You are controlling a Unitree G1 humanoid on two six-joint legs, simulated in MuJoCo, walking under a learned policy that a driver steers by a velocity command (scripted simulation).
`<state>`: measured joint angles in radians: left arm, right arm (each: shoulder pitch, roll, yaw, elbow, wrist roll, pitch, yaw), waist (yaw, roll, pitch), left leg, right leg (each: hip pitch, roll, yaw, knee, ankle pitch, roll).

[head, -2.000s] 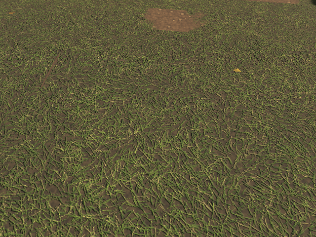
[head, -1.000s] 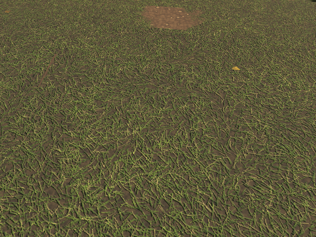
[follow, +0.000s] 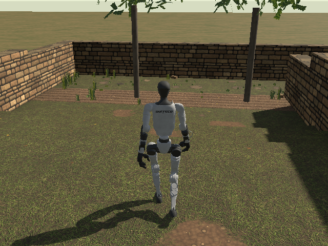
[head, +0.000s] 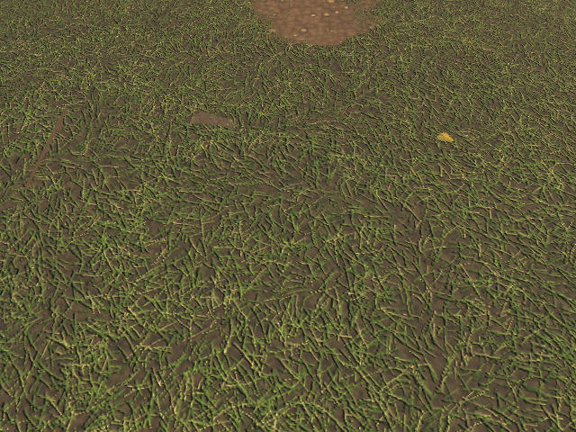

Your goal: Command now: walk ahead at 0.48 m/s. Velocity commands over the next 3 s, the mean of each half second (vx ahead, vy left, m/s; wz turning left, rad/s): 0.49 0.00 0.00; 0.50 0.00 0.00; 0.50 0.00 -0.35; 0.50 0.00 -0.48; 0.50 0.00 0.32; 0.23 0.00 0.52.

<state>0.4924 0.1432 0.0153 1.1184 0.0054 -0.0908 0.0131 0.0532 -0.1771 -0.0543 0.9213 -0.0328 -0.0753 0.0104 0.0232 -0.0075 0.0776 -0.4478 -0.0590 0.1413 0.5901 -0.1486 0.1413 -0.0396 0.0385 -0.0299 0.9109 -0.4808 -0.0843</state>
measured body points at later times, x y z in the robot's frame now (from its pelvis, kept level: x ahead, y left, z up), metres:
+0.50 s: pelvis +0.29 -0.02 +0.01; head +0.33 -0.03 +0.46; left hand +0.49 +0.18 -0.11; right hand +0.18 -0.24 -0.13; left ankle +0.11 +0.05 -0.71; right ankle +0.42 -0.10 -0.71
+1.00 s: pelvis +0.56 -0.02 +0.02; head +0.59 -0.02 +0.47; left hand +0.46 +0.20 -0.12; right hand +0.75 -0.23 -0.10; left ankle +0.72 +0.08 -0.69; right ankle +0.42 -0.10 -0.72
